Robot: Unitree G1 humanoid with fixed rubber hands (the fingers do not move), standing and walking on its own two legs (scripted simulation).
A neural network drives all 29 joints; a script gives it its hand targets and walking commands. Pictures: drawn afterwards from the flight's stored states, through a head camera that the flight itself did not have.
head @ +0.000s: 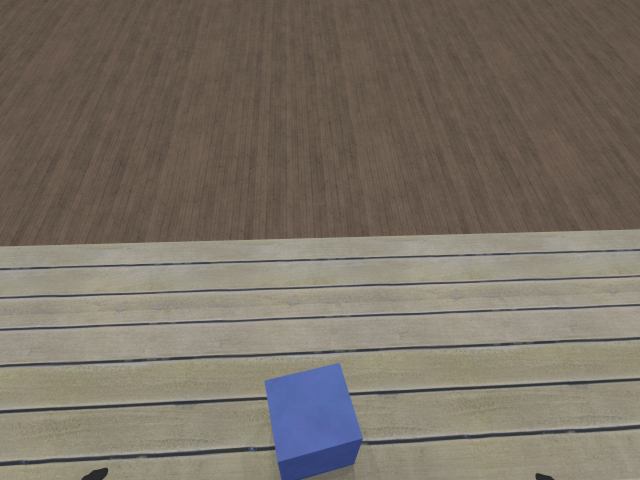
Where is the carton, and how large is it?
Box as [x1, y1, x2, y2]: [264, 363, 362, 479]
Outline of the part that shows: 339,363 264,381 277,461 282,479 300,479 349,465 354,462 362,437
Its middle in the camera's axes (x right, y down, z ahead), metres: -0.03 +0.50 +1.07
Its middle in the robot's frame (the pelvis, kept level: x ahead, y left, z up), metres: +0.40 +0.02 -0.66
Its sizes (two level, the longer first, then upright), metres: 0.210 0.200 0.250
